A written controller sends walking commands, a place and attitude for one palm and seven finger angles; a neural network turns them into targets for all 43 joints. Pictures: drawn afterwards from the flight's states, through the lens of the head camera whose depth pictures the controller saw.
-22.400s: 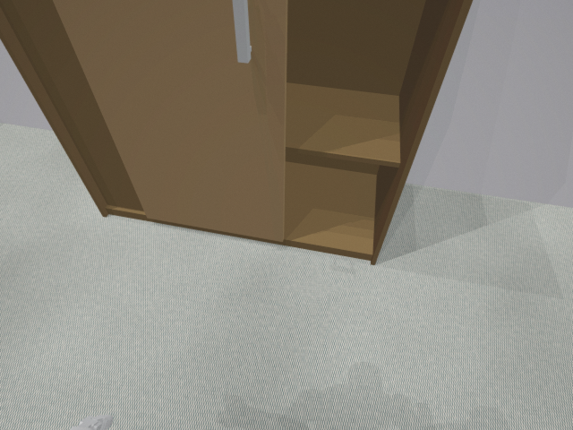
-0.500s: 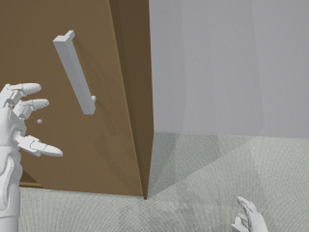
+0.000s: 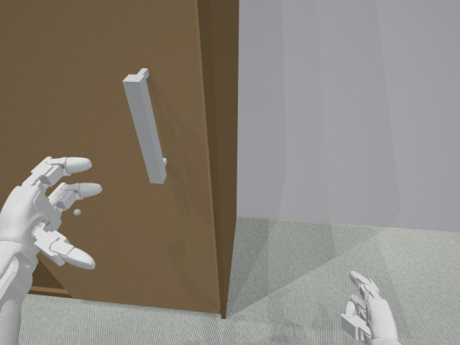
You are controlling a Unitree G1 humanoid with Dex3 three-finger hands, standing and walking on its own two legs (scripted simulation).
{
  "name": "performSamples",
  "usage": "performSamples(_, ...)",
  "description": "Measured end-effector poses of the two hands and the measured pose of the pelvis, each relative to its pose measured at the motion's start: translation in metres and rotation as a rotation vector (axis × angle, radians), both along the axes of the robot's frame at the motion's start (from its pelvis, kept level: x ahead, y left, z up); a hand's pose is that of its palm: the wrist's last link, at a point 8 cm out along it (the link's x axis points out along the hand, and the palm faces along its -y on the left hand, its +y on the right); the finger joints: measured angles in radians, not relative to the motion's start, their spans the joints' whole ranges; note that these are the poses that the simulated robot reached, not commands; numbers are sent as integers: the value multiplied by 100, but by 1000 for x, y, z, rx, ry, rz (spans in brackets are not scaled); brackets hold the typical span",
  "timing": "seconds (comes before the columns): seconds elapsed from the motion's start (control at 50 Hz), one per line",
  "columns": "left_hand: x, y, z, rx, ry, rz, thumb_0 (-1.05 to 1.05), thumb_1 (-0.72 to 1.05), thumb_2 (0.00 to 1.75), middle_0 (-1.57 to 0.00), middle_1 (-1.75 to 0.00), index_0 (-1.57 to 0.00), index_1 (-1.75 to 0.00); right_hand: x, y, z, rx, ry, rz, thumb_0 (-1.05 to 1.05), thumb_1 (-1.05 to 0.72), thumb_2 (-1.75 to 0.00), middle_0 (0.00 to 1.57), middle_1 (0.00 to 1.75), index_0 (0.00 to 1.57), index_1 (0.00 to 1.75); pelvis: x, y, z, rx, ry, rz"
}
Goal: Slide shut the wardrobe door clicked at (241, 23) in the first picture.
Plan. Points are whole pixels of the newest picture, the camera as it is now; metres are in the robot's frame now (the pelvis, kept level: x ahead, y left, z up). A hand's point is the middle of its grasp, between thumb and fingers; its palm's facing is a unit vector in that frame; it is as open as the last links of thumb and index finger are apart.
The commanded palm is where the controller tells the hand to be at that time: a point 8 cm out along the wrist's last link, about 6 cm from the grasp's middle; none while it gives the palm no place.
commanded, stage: draw the hand back to the body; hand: left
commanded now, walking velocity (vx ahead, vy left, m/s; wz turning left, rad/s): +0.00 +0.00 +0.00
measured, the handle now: (151, 129) +0.43 +0.21 +0.19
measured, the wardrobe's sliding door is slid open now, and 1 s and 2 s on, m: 0.00 0.00 0.00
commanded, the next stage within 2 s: step back with the hand held close in 1.20 s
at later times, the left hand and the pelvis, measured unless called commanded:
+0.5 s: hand (67, 222) +0.22 +0.27 +0.17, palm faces +0.45 -0.83 -0.31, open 12.0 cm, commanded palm +0.16 +0.30 +0.18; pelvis +0.00 +0.01 +0.01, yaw -1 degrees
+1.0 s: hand (82, 239) +0.19 +0.23 +0.17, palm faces +0.45 -0.81 -0.36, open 7.7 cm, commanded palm +0.15 +0.27 +0.18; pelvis +0.00 -0.03 +0.01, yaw -1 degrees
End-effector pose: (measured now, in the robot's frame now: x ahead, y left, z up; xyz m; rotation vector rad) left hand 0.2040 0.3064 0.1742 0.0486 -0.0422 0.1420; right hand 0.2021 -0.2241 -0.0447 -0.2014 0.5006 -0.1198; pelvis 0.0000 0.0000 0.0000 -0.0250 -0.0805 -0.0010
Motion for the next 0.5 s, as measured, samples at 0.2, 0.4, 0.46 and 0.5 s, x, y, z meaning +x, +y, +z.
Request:
performSamples(0.2,-15,2,8,152,-39,130,-1,-47,24,-25,-110,-25,-110,-5,27,-1,-7,13,81,2,-90,-90,21,30,20,30,-4,9,4,-1,-19,4)
performSamples(0.4,-32,0,5,290,-111,324,-1,-17,39,-24,-92,-24,-92,-46,17,-29,-2,196,59,2,-90,-90,21,30,20,30,-4,9,9,7,-17,-12)
performSamples(0.46,-30,-2,5,311,-108,321,0,-6,44,-24,-86,-24,-86,-54,8,-34,-4,228,31,2,-90,-90,21,30,20,30,-2,7,9,8,-20,-16)
performSamples(0.5,-29,-4,5,326,-108,315,0,1,47,-24,-82,-24,-82,-56,3,-35,-3,233,11,2,-90,-90,21,30,20,30,0,6,10,8,-21,-20)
